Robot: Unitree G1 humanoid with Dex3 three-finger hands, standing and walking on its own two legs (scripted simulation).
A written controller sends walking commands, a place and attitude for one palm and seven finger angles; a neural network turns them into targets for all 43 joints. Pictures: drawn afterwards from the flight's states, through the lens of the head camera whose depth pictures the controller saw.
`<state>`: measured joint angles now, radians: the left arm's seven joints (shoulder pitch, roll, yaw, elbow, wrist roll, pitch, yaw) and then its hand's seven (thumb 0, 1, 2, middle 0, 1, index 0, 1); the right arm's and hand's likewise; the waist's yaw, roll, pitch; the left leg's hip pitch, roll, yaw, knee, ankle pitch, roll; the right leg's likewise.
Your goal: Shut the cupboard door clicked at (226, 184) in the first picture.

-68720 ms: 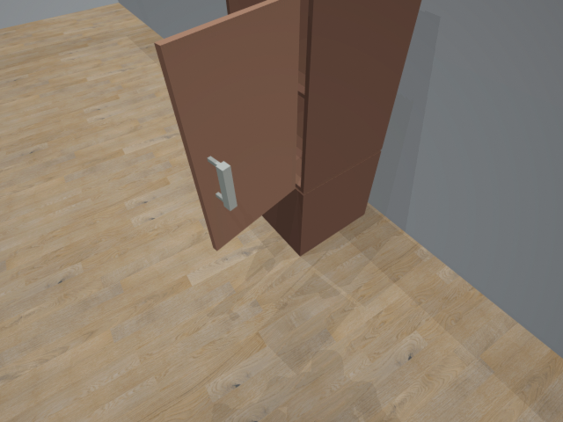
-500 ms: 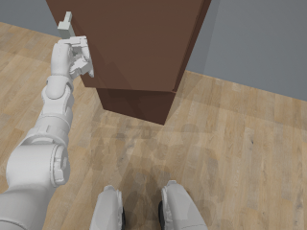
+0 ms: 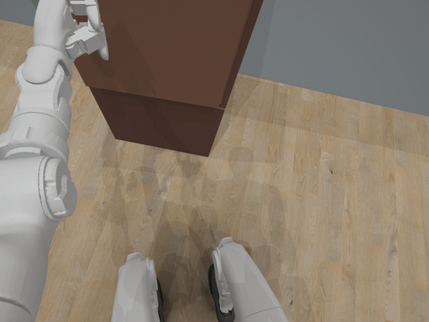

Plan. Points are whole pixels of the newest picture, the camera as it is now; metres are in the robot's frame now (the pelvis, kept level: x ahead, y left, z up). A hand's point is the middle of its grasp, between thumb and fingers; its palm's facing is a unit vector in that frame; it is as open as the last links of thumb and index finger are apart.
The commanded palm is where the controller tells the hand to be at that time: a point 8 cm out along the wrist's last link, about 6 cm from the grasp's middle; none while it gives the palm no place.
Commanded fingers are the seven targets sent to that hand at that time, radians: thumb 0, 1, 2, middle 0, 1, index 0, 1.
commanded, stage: push the door shut along its arc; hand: left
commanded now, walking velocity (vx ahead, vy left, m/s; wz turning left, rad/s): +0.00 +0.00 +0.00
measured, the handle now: (55, 4) +0.65 +0.17 +0.07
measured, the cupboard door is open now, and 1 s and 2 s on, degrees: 3 0 0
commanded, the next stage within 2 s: pull the fist back off the door in 0.16 s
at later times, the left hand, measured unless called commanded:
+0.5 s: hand (117, 26) +0.61 +0.08 +0.07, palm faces +0.17 -0.98 -0.01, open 2.9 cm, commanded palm +0.57 +0.10 +0.08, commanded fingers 0.00 0.90 0.90 -1.30 -1.50 -1.30 -1.50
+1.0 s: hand (119, 70) +0.53 +0.08 +0.06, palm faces +0.13 -0.99 +0.01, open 3.1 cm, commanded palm +0.50 +0.11 +0.08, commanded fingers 0.00 0.90 0.90 -1.30 -1.50 -1.30 -1.50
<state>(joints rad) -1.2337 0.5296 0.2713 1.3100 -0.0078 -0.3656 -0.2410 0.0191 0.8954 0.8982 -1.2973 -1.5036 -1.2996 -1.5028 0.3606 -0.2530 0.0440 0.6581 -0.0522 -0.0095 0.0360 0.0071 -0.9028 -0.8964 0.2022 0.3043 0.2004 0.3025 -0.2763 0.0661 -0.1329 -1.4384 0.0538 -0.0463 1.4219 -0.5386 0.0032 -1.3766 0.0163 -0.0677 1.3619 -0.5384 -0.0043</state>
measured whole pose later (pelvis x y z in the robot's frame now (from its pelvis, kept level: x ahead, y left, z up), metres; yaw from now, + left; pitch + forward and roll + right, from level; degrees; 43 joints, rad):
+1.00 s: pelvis +0.02 -0.02 +0.03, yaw +2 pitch +28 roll -1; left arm -0.87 0.19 0.26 1.12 0.01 -0.56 0.18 0.02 0.90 0.90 -1.30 -1.50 -1.30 -1.50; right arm 0.35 -0.25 -0.03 0.64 -0.09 0.02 0.10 0.01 -0.91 -0.90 0.20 0.30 0.20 0.30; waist -0.19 0.03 -0.15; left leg -1.24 0.05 -0.02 1.27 -0.52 -0.02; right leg -1.20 0.01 -0.05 1.26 -0.54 -0.02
